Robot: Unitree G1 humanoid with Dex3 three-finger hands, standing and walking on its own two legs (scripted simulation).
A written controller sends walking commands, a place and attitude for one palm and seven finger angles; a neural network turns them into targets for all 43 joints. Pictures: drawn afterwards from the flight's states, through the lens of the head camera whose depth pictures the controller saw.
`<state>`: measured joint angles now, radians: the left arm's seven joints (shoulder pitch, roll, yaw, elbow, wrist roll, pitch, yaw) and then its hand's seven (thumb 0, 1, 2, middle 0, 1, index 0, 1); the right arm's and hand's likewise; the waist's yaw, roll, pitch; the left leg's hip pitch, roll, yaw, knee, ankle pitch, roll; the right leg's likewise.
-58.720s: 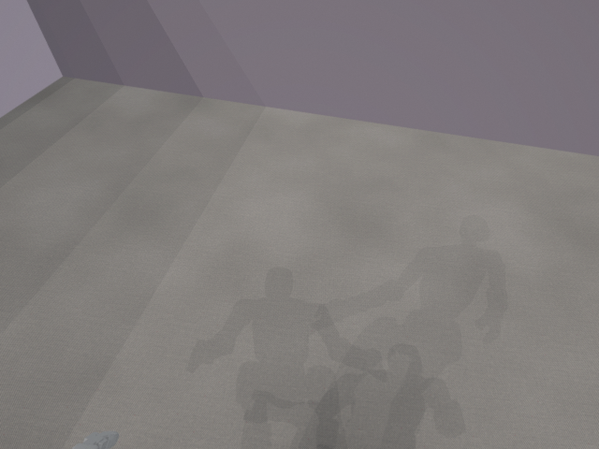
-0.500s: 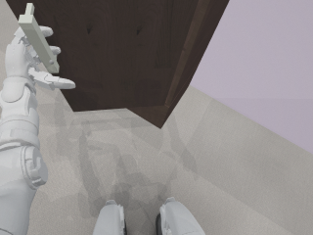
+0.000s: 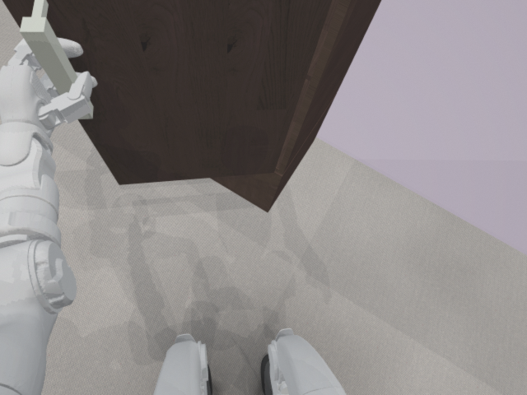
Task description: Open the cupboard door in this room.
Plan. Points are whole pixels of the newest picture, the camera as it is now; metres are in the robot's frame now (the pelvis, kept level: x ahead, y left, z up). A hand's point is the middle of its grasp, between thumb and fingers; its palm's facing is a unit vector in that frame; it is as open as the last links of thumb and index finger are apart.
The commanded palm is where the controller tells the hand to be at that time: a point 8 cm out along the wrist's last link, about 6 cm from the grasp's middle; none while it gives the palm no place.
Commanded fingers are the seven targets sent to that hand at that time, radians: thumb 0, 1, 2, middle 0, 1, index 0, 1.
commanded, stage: close the thumb around the handle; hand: left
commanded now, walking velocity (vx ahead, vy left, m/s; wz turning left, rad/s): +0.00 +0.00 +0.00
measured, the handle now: (64, 64) +0.57 +0.23 +0.08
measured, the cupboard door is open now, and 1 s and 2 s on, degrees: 40 74 79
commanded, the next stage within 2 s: pull the door open along its arc in 0.12 s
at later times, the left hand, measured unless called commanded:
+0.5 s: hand (84, 108) +0.51 +0.21 +0.07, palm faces +0.05 -1.00 +0.00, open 5.9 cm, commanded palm +0.45 +0.24 +0.07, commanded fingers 0.00 0.90 0.90 -0.40 -1.35 -0.40 -1.35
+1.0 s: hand (162, 228) +0.33 +0.10 +0.07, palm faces +0.39 -0.92 +0.03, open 6.6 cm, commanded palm +0.26 +0.17 +0.07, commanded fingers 0.00 0.90 0.90 -0.40 -1.35 -0.40 -1.35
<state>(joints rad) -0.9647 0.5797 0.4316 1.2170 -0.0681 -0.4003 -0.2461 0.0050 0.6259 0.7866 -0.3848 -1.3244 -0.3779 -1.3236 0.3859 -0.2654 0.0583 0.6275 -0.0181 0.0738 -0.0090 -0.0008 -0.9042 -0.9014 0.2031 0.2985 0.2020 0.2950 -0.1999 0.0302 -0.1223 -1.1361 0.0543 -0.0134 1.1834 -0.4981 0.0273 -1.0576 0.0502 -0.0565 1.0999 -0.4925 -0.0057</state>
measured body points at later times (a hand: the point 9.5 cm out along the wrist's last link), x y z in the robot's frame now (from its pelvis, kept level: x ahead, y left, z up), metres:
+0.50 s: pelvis +0.01 +0.00 +0.01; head +0.14 +0.03 +0.44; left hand +0.50 +0.26 +0.07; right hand +0.01 -0.26 -0.10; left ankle +0.02 +0.10 -0.64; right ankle +0.01 -0.12 -0.64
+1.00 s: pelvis +0.02 -0.01 +0.03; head +0.07 -0.01 +0.47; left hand +0.30 +0.15 +0.07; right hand +0.21 -0.21 -0.06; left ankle +0.02 +0.10 -0.64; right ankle +0.01 -0.12 -0.64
